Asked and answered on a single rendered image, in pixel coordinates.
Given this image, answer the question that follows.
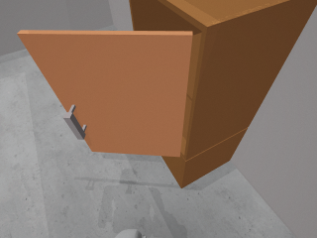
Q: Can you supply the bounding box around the cupboard door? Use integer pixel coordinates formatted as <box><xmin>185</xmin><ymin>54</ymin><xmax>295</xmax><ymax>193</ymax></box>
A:
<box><xmin>17</xmin><ymin>30</ymin><xmax>193</xmax><ymax>158</ymax></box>

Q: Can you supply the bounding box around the handle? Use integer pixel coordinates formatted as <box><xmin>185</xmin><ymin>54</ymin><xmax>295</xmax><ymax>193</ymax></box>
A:
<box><xmin>63</xmin><ymin>104</ymin><xmax>87</xmax><ymax>140</ymax></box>

